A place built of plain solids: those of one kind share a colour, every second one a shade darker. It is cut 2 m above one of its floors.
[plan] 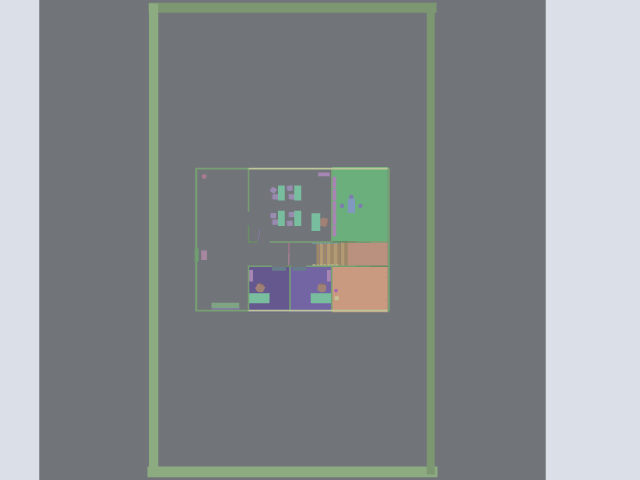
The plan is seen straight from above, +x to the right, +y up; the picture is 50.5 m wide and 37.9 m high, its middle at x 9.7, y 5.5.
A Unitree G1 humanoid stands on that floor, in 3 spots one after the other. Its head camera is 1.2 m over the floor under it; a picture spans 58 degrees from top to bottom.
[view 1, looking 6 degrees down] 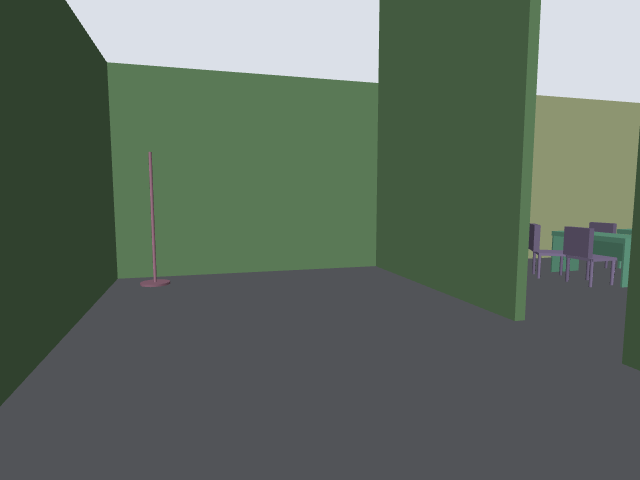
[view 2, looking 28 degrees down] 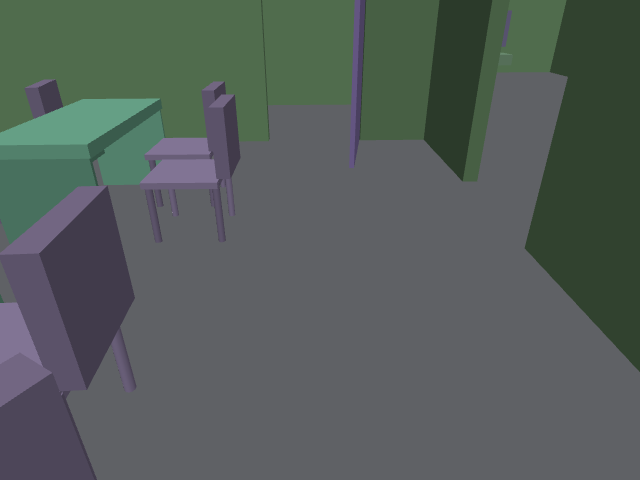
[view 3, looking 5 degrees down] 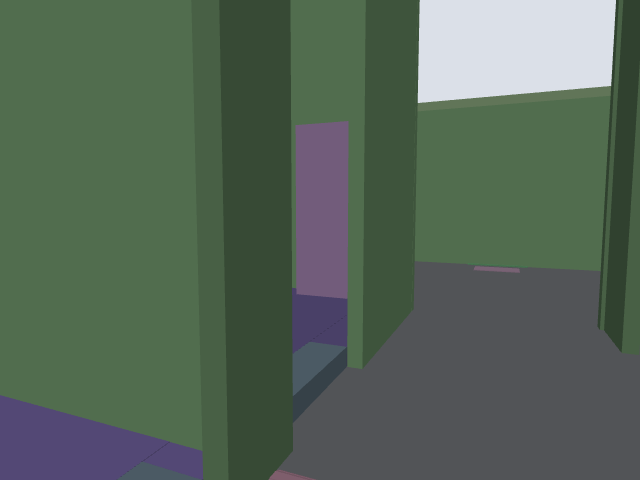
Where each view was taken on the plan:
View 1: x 1.10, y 4.39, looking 74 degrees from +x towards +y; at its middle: wall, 6.98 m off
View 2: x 5.35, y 9.86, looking -92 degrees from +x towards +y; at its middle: ground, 2.56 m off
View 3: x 8.81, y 4.39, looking -157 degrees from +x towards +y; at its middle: shelf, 4.79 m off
